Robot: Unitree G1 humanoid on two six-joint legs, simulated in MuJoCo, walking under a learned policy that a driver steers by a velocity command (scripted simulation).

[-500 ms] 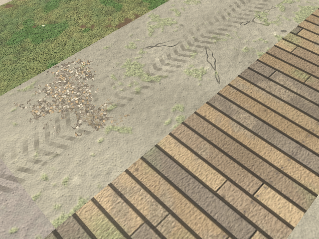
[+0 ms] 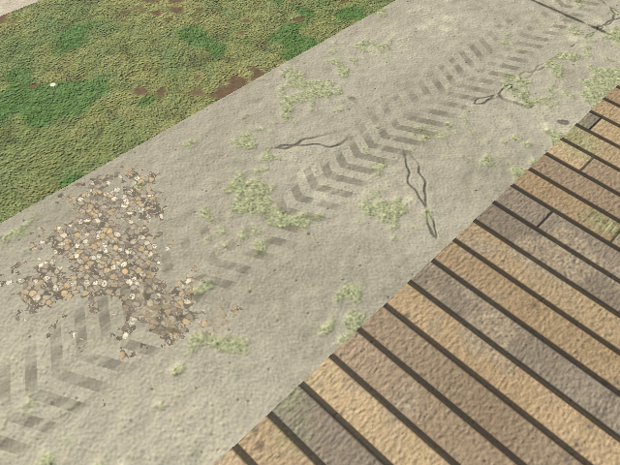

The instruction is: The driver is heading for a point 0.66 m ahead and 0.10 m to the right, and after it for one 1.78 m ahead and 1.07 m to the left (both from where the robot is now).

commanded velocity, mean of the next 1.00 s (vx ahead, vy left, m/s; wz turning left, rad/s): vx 0.50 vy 0.00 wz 0.05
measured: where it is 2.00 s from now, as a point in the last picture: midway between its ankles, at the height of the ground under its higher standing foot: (276, 249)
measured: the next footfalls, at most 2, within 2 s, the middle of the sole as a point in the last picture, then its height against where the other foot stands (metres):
right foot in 0.38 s outside the picture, level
left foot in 0.94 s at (278, 370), level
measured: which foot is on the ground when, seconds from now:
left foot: down 0.00-0.40, up 0.42-0.92, down 0.94-1.00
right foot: up 0.00-0.36, down 0.38-0.96, up 0.98-1.00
